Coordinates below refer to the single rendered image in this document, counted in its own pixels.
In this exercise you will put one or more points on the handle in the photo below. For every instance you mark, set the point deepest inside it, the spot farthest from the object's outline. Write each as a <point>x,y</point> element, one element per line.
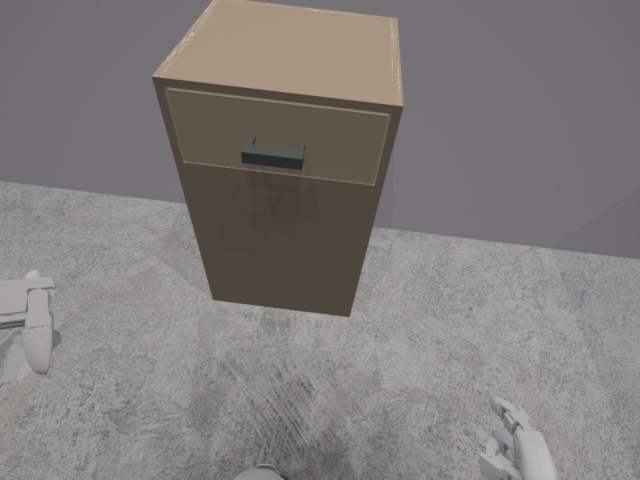
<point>274,157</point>

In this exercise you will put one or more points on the right robot hand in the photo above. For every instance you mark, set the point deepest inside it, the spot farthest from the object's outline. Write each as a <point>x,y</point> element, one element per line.
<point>526,457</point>

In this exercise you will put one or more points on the drawer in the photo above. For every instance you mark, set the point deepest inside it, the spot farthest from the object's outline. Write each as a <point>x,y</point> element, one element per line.
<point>340,143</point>

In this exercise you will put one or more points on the cabinet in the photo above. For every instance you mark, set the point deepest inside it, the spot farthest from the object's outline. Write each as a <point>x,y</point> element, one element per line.
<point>276,239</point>

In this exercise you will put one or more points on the left robot hand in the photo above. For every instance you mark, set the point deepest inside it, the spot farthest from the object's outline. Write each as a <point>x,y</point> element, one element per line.
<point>25,302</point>

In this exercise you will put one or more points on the left robot shin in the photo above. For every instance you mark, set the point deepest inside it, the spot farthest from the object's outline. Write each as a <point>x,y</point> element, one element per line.
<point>267,466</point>

